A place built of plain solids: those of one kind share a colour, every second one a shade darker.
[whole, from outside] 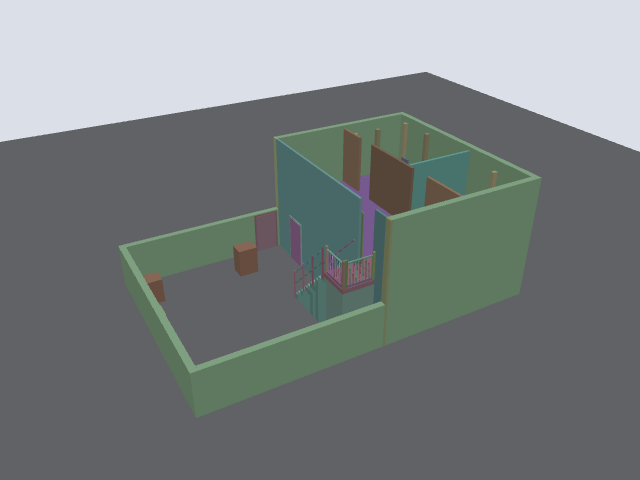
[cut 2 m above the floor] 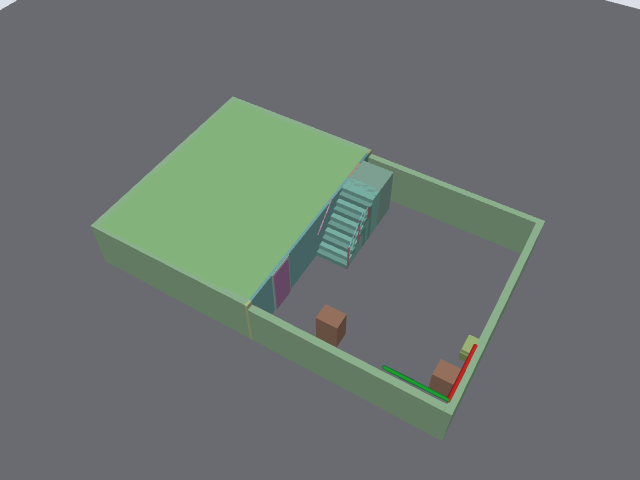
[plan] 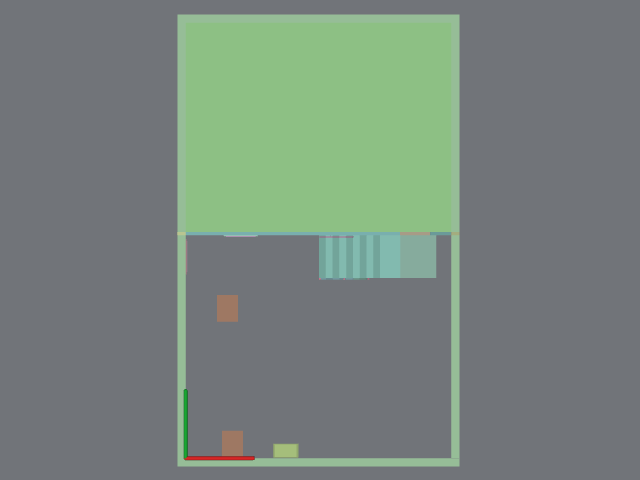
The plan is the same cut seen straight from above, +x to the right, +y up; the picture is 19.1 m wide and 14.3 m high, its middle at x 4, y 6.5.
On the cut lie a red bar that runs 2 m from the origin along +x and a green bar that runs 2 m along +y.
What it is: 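A house over a walled back yard; in the yard at the foot of the outdoor stair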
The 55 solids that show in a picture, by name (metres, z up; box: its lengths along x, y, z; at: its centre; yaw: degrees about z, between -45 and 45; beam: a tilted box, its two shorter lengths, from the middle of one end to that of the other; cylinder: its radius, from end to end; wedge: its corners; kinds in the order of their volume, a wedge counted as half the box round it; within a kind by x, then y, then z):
{
 "undercroft_block_1": {"box": [8.16, 6.36, 2.29], "at": [3.95, 9.91, 1.1]},
 "wall_1": {"box": [0.25, 6.64, 1.85], "at": [-0.12, 3.32, 0.88]},
 "wall_2": {"box": [0.25, 6.58, 5.09], "at": [-0.12, 9.93, 2.49]},
 "wall_3": {"box": [8.41, 0.25, 1.85], "at": [3.95, -0.12, 0.88]},
 "wall_4": {"box": [8.41, 0.25, 5.09], "at": [3.95, 13.09, 2.49]},
 "wall_5": {"box": [0.25, 6.64, 1.85], "at": [8.03, 3.32, 0.88]},
 "wall_6": {"box": [0.25, 6.58, 5.09], "at": [8.03, 9.93, 2.49]},
 "step_1": {"box": [0.61, 1.27, 0.25], "at": [4.27, 6.0, 0.08]},
 "step_2": {"box": [0.61, 1.27, 0.45], "at": [4.48, 6.0, 0.18]},
 "step_3": {"box": [0.61, 1.27, 0.66], "at": [4.68, 6.0, 0.28]},
 "step_4": {"box": [0.61, 1.27, 0.86], "at": [4.88, 6.0, 0.38]},
 "step_5": {"box": [0.61, 1.27, 1.06], "at": [5.08, 6.0, 0.48]},
 "step_6": {"box": [0.61, 1.27, 1.26], "at": [5.28, 6.0, 0.58]},
 "step_7": {"box": [0.61, 1.27, 1.46], "at": [5.49, 6.0, 0.68]},
 "step_8": {"box": [0.61, 1.27, 1.67], "at": [5.69, 6.0, 0.78]},
 "step_9": {"box": [0.61, 1.27, 1.87], "at": [5.89, 6.0, 0.88]},
 "step_10": {"box": [0.61, 1.27, 2.07], "at": [6.09, 6.0, 0.98]},
 "step_11": {"box": [0.5, 1.27, 2.27], "at": [6.24, 6.0, 1.09]},
 "upper_floor_1": {"box": [4.75, 3.2, 0.18], "at": [2.25, 11.49, 2.33]},
 "upper_floor_2": {"box": [6.33, 3.17, 0.18], "at": [3.04, 8.33, 2.33]},
 "head_base_1": {"box": [1.28, 1.27, 2.37], "at": [6.83, 6.0, 1.14]},
 "stair_wall_1": {"box": [6.38, 0.1, 5.09], "at": [3.19, 6.69, 2.49]},
 "stair_wall_2": {"box": [0.63, 0.1, 5.09], "at": [7.59, 6.69, 2.49]},
 "upper_partition_1": {"box": [1.27, 0.12, 2.52], "at": [0.63, 9.96, 3.63]},
 "upper_partition_2": {"box": [2.75, 0.12, 2.52], "at": [3.54, 9.96, 3.63]},
 "upper_partition_3": {"box": [2.09, 0.12, 2.52], "at": [6.86, 9.96, 3.63]},
 "bin_1": {"box": [0.62, 0.8, 1.23], "at": [1.25, 4.46, 0.56]},
 "bin_2": {"box": [0.62, 0.8, 1.06], "at": [1.39, 0.41, 0.48]},
 "upper_floor_head_1": {"box": [1.28, 4.53, 0.18], "at": [6.83, 7.63, 2.33]},
 "upper_split_wall_1": {"box": [0.12, 2.95, 2.52], "at": [4.62, 11.49, 3.63]},
 "curtains_1": {"box": [0.19, 0.18, 2.1], "at": [0.09, 11.65, 3.54]},
 "curtains_2": {"box": [0.17, 0.19, 2.28], "at": [0.46, 12.88, 3.63]},
 "curtains_3": {"box": [0.17, 0.19, 2.28], "at": [2.02, 12.88, 3.63]},
 "curtains_4": {"box": [0.16, 0.19, 2.11], "at": [6.19, 12.88, 3.54]},
 "planter_1": {"box": [0.76, 0.42, 0.43], "at": [2.98, 0.22, 0.17]},
 "planter_2": {"box": [0.65, 0.38, 0.57], "at": [2.98, 0.22, 0.24]},
 "back_wall_end_1": {"box": [0.25, 0.1, 5.09], "at": [-0.12, 6.69, 2.49]},
 "back_wall_end_2": {"box": [0.25, 0.1, 5.09], "at": [8.03, 6.69, 2.49]},
 "back_wall_sill_1": {"box": [0.9, 0.1, 2.29], "at": [6.83, 6.69, 1.1]},
 "undercroft_leaf_1": {"box": [0.88, 0.05, 2.0], "at": [1.64, 6.62, 0.95]},
 "yard_gate_leaf_1": {"box": [0.05, 0.92, 1.75], "at": [0.03, 6.0, 0.82]},
 "doorleaf_door_1": {"box": [0.84, 0.038, 2.08], "at": [6.01, 6.9, 3.41], "yaw": -13.6},
 "undercroft_frame_1": {"box": [1.02, 0.03, 2.06], "at": [1.64, 6.63, 0.98]},
 "yard_gate_frame_1": {"box": [0.03, 1.06, 1.81], "at": [0.01, 6.0, 0.85]},
 "headland_ahead_guard_newel_1": {"box": [0.09, 0.09, 1.15], "at": [7.42, 5.51, 2.95]},
 "headland_ahead_guard_newel_2": {"box": [0.09, 0.09, 1.15], "at": [7.42, 6.6, 2.95]},
 "headland_side_guard_newel_1": {"box": [0.09, 0.09, 1.15], "at": [6.3, 5.42, 2.95]},
 "headland_side_guard_newel_2": {"box": [0.09, 0.09, 1.15], "at": [7.42, 5.42, 2.95]},
 "guard_post_1": {"box": [0.05, 0.05, 1.3], "at": [4.0, 5.34, 0.6]},
 "guard_post_2": {"box": [0.05, 0.05, 1.26], "at": [5.44, 5.34, 2.07]},
 "guard_post_3": {"box": [0.05, 0.05, 1.26], "at": [6.17, 5.34, 2.79]},
 "headland_side_guard_board_1": {"box": [1.12, 0.04, 0.15], "at": [6.86, 5.42, 2.45]},
 "headland_ahead_guard_board_1": {"box": [0.04, 1.09, 0.15], "at": [7.42, 6.05, 2.45]},
 "headland_side_guard_rail_1": {"box": [1.12, 0.06, 0.044], "at": [6.86, 5.42, 3.4]},
 "headland_ahead_guard_rail_1": {"box": [0.06, 1.09, 0.044], "at": [7.42, 6.05, 3.4]}
}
